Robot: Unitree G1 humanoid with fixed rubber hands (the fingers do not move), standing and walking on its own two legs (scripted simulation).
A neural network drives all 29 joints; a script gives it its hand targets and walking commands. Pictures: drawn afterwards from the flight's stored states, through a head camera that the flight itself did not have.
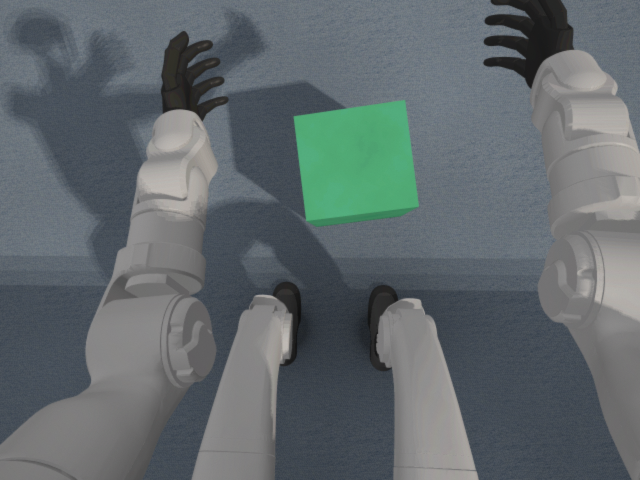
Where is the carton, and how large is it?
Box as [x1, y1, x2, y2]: [294, 100, 418, 226]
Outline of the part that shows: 404,100 294,116 303,198 307,221 316,226 399,216 418,206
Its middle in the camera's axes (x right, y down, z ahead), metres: +0.08 -0.14 +0.84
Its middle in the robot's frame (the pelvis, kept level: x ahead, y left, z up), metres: +0.50 -0.02 -0.51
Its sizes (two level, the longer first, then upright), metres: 0.210 0.200 0.250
